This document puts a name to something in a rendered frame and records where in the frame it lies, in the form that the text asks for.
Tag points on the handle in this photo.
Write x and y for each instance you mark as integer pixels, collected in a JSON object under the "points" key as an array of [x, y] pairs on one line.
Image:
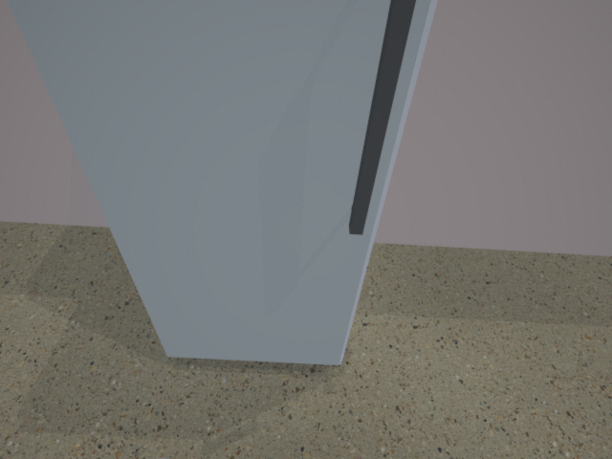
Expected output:
{"points": [[394, 41]]}

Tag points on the fridge door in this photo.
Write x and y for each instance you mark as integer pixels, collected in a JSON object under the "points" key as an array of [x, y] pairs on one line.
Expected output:
{"points": [[223, 141]]}

